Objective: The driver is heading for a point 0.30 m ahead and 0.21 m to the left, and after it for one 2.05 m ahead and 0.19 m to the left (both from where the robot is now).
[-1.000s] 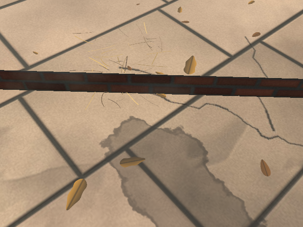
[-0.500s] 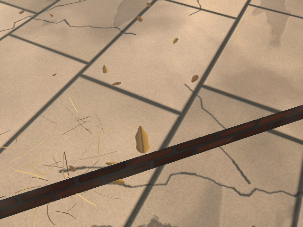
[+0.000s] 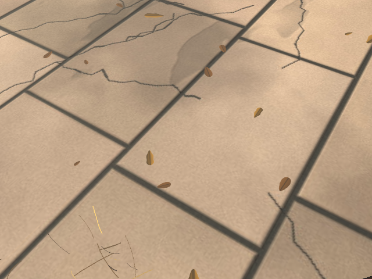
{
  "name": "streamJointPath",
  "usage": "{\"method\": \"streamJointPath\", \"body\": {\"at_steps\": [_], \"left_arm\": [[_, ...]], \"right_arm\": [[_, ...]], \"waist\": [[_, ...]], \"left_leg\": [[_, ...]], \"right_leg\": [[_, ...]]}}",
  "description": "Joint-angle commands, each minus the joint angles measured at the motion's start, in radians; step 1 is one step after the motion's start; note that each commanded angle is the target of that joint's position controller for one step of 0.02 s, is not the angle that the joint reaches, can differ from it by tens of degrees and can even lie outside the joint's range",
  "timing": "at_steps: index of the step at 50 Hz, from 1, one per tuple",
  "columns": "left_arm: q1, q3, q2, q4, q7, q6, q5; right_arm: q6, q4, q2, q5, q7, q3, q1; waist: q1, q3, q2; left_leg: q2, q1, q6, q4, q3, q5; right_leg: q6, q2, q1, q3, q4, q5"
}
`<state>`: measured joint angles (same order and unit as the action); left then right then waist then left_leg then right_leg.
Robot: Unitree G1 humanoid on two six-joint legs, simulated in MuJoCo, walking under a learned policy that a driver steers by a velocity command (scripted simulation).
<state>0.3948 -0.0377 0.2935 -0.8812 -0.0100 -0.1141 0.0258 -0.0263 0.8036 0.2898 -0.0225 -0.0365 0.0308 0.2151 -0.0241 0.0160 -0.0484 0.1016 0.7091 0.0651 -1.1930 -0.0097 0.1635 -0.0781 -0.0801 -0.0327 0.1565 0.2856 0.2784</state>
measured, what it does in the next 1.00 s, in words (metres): climbs: left foot 0.15 m higher, then right foot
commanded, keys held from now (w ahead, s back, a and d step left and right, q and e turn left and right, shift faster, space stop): w+q+shift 0.16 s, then q+shift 0.24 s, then e+shift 0.60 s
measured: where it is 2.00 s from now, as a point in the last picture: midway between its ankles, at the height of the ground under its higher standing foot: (176, 193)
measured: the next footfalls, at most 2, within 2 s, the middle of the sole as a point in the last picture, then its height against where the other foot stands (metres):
left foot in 0.26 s outside the picture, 0.15 m higher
right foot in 0.58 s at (186, 194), level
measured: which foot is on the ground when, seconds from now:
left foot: up 0.00-0.24, down 0.26-0.54, up 0.56-0.84, down 0.86-1.00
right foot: down 0.00-0.26, up 0.28-0.56, down 0.58-0.86, up 0.88-1.00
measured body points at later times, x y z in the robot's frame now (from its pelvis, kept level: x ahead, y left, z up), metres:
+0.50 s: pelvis +0.45 +0.08 +0.13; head +0.50 +0.08 +0.57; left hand +0.63 +0.37 +0.13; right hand +0.63 -0.14 -0.01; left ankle +0.40 +0.07 -0.58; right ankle +0.62 -0.05 -0.49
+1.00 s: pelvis +0.66 +0.15 +0.14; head +0.69 +0.16 +0.59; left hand +0.69 +0.47 +0.05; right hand +0.92 -0.02 +0.07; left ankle +0.69 +0.28 -0.59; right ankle +0.68 +0.02 -0.50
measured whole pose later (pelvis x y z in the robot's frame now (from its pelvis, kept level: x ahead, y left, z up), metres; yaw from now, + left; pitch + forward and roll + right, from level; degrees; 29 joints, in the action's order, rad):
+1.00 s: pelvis +0.66 +0.15 +0.14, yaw +7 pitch +2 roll +0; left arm 0.32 -0.10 0.33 -0.65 0.04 0.03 -0.03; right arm 0.00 0.60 0.18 -0.02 0.03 0.03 0.01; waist -0.07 0.03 0.00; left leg -0.03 0.36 0.01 -0.51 -0.07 0.20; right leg 0.09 -0.08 -0.63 -0.10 1.21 0.48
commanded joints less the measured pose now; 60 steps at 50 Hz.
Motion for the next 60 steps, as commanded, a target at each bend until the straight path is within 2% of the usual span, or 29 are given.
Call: {"method": "streamJointPath", "body": {"at_steps": [1, 5, 7, 9, 10, 11, 12, 13, 14, 15, 17, 19, 22, 24, 25, 27, 28, 29, 30, 31, 33, 35, 38, 42, 44, 45, 48, 54, 60], "left_arm": [[-0.012, 0.001, 0.039, 0.044, 0.002, -0.030, 0.006], [0.148, 0.003, 0.062, -0.040, 0.009, -0.001, 0.050], [0.308, 0.024, 0.015, -0.114, 0.028, 0.006, 0.088], [0.250, 0.042, -0.012, -0.105, 0.038, 0.016, 0.077], [0.042, 0.037, 0.058, -0.015, 0.071, 0.024, 0.003], [0.070, 0.023, 0.154, 0.042, 0.086, 0.002, -0.038], [0.032, -0.024, 0.293, 0.069, 0.062, -0.016, -0.059], [-0.003, -0.051, 0.318, 0.084, 0.023, -0.019, -0.079], [-0.045, -0.026, 0.185, 0.176, -0.028, -0.030, -0.063], [-0.062, -0.015, 0.153, 0.239, -0.029, -0.039, -0.023], [-0.246, 0.005, 0.106, 0.324, -0.014, -0.042, -0.003], [-0.230, 0.027, 0.020, 0.364, 0.001, -0.014, -0.001], [-0.166, 0.049, 0.003, 0.417, 0.021, 0.007, 0.008], [-0.118, 0.040, 0.021, 0.372, 0.056, -0.023, 0.022], [-0.057, 0.032, 0.015, 0.335, 0.067, -0.031, 0.010], [0.200, 0.003, 0.014, 0.202, 0.076, -0.006, -0.083], [0.337, 0.003, -0.001, 0.115, 0.072, -0.001, -0.097], [0.368, 0.010, -0.035, 0.085, 0.063, -0.002, -0.032], [0.291, -0.001, 0.036, 0.120, 0.055, -0.015, 0.029], [0.052, 0.001, 0.039, 0.223, 0.054, -0.026, 0.063], [-0.087, -0.043, 0.123, 0.304, 0.056, 0.001, -0.043], [-0.220, -0.049, 0.173, 0.349, 0.055, 0.033, -0.057], [-0.132, -0.070, 0.172, 0.311, 0.060, 0.091, -0.071], [-0.069, -0.082, 0.111, 0.293, 0.056, 0.134, -0.086], [0.034, -0.052, -0.008, 0.285, 0.045, 0.132, -0.049], [0.035, -0.066, 0.084, 0.334, 0.036, 0.111, -0.049], [0.026, -0.096, 0.153, 0.265, 0.061, 0.141, -0.051], [-0.152, -0.042, 0.028, 0.347, 0.035, 0.136, -0.050], [-0.176, -0.050, 0.088, 0.370, -0.010, 0.148, -0.053]], "right_arm": [[0.011, -0.069, -0.022, 0.004, 0.000, -0.012, -0.032], [0.023, -0.180, -0.058, 0.021, 0.066, -0.021, -0.245], [-0.010, -0.297, -0.121, 0.020, 0.061, -0.067, -0.492], [-0.032, -0.370, -0.126, 0.029, 0.041, -0.101, -0.571], [-0.012, -0.286, -0.090, 0.027, -0.002, -0.113, -0.348], [0.009, -0.238, -0.056, 0.029, -0.020, -0.089, -0.168], [0.037, -0.184, 0.007, 0.011, -0.023, -0.050, 0.096], [0.039, -0.146, 0.146, 0.004, -0.009, 0.020, 0.197], [0.052, -0.155, 0.326, -0.009, 0.021, 0.066, 0.112], [0.052, -0.172, 0.320, 0.025, 0.045, 0.095, 0.106], [-0.004, -0.185, 0.274, 0.001, 0.042, 0.073, 0.090], [-0.053, -0.134, 0.085, 0.011, 0.035, 0.030, -0.007], [-0.056, -0.143, 0.096, 0.069, 0.043, 0.040, -0.181], [-0.051, -0.201, 0.070, 0.063, 0.088, 0.043, -0.294], [-0.052, -0.204, 0.110, 0.053, 0.110, 0.064, -0.221], [-0.056, -0.204, 0.078, 0.024, 0.084, 0.035, -0.213], [-0.062, -0.257, 0.029, -0.023, 0.064, 0.008, -0.316], [-0.063, -0.298, -0.026, -0.050, 0.036, -0.003, -0.381], [-0.066, -0.350, -0.102, -0.061, 0.024, -0.021, -0.355], [-0.059, -0.335, -0.095, -0.013, 0.014, -0.026, -0.082], [-0.062, -0.334, -0.004, -0.014, 0.014, -0.014, -0.099], [-0.044, -0.371, 0.027, 0.005, 0.040, -0.005, -0.165], [-0.010, -0.363, -0.027, 0.012, 0.071, -0.017, -0.267], [0.013, -0.316, 0.020, 0.047, 0.071, 0.027, -0.226], [0.026, -0.317, 0.086, 0.009, 0.084, 0.041, -0.139], [0.022, -0.311, 0.096, -0.029, 0.072, 0.052, -0.162], [0.003, -0.309, -0.009, 0.011, 0.075, 0.033, -0.285], [0.014, -0.211, 0.057, 0.013, 0.086, 0.057, -0.190], [0.017, -0.172, 0.151, 0.040, 0.061, 0.093, -0.142]], "waist": [[0.028, 0.013, 0.168], [0.026, 0.168, 0.083], [-0.024, 0.239, 0.045], [0.034, 0.213, 0.020], [0.169, 0.007, -0.038], [0.217, -0.138, -0.004], [0.344, -0.316, 0.177], [0.379, -0.420, 0.176], [0.242, -0.503, -0.232], [0.193, -0.596, -0.093], [0.175, -0.390, 0.113], [-0.001, -0.099, 0.204], [-0.169, 0.058, 0.220], [-0.184, 0.013, 0.246], [-0.164, -0.116, 0.224], [-0.227, -0.310, 0.136], [-0.273, -0.207, 0.147], [-0.252, -0.111, 0.091], [-0.147, -0.057, 0.132], [0.023, -0.127, 0.099], [0.057, -0.088, -0.086], [0.128, -0.046, -0.156], [0.049, -0.145, -0.026], [0.058, -0.170, 0.116], [0.029, -0.278, -0.067], [0.001, -0.343, -0.213], [-0.027, -0.141, -0.057], [0.031, -0.127, -0.047], [0.029, -0.117, -0.112]], "left_leg": [[-0.001, 0.101, 0.018, -0.160, 0.071, -0.052], [-0.054, 0.839, 0.114, -0.900, -0.004, 0.350], [-0.073, 1.104, 0.147, -0.885, 0.031, 0.576], [-0.093, 0.795, 0.137, -0.549, 0.243, 0.602], [-0.176, 0.105, 0.133, -0.219, 0.339, 0.333], [-0.272, -0.348, 0.107, -0.161, 0.377, 0.246], [-0.312, -0.641, 0.125, -0.116, 0.290, 0.201], [-0.224, -0.742, 0.267, 0.135, -0.149, 0.131], [0.083, -0.844, 0.439, 0.569, -0.860, -0.567], [0.090, -0.957, 0.384, 0.636, -1.095, -0.749], [0.041, -0.774, 0.241, 0.753, -1.009, -0.358], [-0.047, -0.370, 0.153, 0.725, -0.799, -0.320], [-0.202, 0.012, 0.058, 0.769, -0.309, -0.479], [-0.340, 0.204, -0.061, 0.704, -0.078, -0.573], [-0.343, 0.193, -0.075, 0.580, -0.082, -0.713], [-0.335, -0.109, -0.088, 0.290, -0.004, -0.171], [-0.355, -0.148, -0.115, 0.080, 0.099, 0.325], [-0.311, -0.063, -0.113, -0.214, 0.057, 0.566], [-0.309, 0.110, -0.124, -0.418, -0.018, 0.666], [-0.268, 0.228, -0.126, -0.537, -0.162, 0.606], [-0.199, 0.165, -0.070, -0.456, -0.169, 0.460], [-0.144, -0.008, -0.087, -0.139, -0.214, 0.324], [-0.229, -0.310, -0.133, 0.357, -0.092, 0.180], [-0.194, -0.568, -0.113, 0.770, -0.136, -0.132], [0.237, -0.868, 0.093, 0.724, -0.433, -0.441], [0.388, -0.773, 0.230, 0.794, -0.613, -0.407], [0.195, -0.597, 0.167, 0.825, -0.361, -0.204], [0.138, -0.630, 0.180, 0.828, -0.111, -0.437], [0.199, -0.589, 0.130, 0.780, -0.007, -0.407]], "right_leg": [[-0.010, 0.255, 0.027, -0.023, -0.111, -0.762], [-0.044, 0.394, 0.382, -0.066, -0.034, -0.727], [0.009, 0.378, 0.536, -0.030, -0.004, -0.865], [0.078, 0.298, 0.308, 0.136, -0.113, -1.114], [0.066, 0.223, -0.061, 0.199, -0.083, -1.527], [0.036, 0.277, -0.245, 0.129, 0.156, -1.995], [0.037, 0.336, -0.282, 0.060, 0.495, -2.241], [0.089, 0.227, -0.325, 0.027, 1.028, -1.535], [0.171, -0.088, -0.583, -0.043, 1.604, 0.037], [0.116, -0.045, -0.678, -0.251, 1.709, -0.063], [0.077, -0.025, -0.808, -0.387, 1.738, 0.099], [0.074, 0.013, -0.829, -0.360, 1.801, 0.206], [0.069, 0.082, -0.658, -0.210, 1.227, 0.174], [0.129, 0.016, -0.229, 0.002, 0.695, 0.060], [0.150, -0.048, 0.046, 0.050, 0.500, -0.215], [0.153, -0.048, 0.199, -0.057, 0.198, -0.822], [0.079, -0.006, 0.176, -0.158, -0.015, -0.979], [0.022, 0.084, 0.198, -0.331, 0.007, -0.938], [-0.068, 0.175, 0.227, -0.530, 0.127, -1.328], [-0.240, 0.344, 0.278, -0.834, 0.170, -1.239], [-0.249, 0.308, 0.052, -0.856, 0.106, -0.816], [-0.231, 0.281, -0.295, -0.916, 0.051, -0.539], [-0.156, 0.101, -0.392, -0.720, 0.066, -0.592], [-0.026, 0.014, -0.396, -0.704, 0.169, -0.097], [0.059, -0.125, -0.647, -0.457, 0.612, 0.500], [0.105, -0.059, -0.708, -0.385, 0.798, 0.456], [0.182, 0.069, -0.726, -0.278, 1.030, 0.224], [0.206, 0.166, -0.689, -0.189, 0.816, 0.045], [0.136, 0.139, -0.425, -0.103, 0.436, -0.014]]}}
